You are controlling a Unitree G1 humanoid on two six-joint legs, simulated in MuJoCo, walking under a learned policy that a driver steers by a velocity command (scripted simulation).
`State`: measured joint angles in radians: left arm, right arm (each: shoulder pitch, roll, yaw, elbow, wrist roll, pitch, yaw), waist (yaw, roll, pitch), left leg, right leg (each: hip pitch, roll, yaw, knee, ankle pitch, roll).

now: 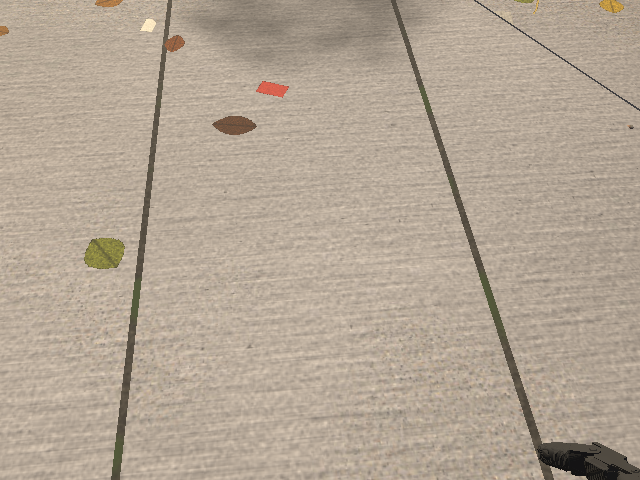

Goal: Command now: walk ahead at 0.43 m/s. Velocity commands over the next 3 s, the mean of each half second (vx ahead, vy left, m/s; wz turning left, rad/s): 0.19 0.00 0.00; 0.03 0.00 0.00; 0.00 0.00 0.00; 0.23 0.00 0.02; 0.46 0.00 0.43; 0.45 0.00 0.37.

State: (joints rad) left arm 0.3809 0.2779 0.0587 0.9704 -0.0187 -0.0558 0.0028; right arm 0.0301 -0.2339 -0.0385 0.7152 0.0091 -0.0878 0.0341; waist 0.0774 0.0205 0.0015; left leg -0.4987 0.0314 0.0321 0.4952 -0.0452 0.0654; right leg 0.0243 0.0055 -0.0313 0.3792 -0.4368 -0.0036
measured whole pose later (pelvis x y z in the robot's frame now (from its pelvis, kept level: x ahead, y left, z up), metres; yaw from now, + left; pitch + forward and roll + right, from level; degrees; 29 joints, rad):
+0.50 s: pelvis +0.14 +0.01 +0.01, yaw +0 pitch +1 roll +1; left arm 0.13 0.23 0.05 0.92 0.01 -0.01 0.02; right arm 0.18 -0.22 -0.03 0.92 -0.02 -0.04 -0.02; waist -0.02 0.00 0.00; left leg -0.20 -0.03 0.06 0.46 -0.27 0.02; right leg -0.34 -0.04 0.02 0.51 -0.18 0.02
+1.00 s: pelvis +0.16 -0.01 +0.01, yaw +0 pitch -2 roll +0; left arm 0.09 0.21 0.05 1.05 0.00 0.01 0.03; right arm 0.23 -0.21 -0.04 1.07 -0.01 0.00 -0.04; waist -0.01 0.00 0.04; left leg -0.14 0.02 0.05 0.49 -0.33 -0.01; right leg -0.27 0.00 0.00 0.52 -0.22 -0.01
